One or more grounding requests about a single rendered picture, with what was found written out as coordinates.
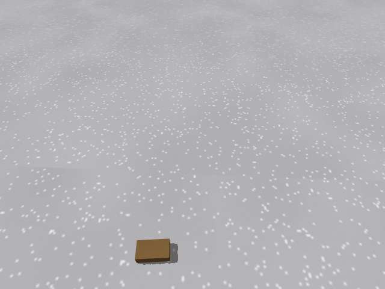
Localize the carton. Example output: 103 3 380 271
135 238 170 263

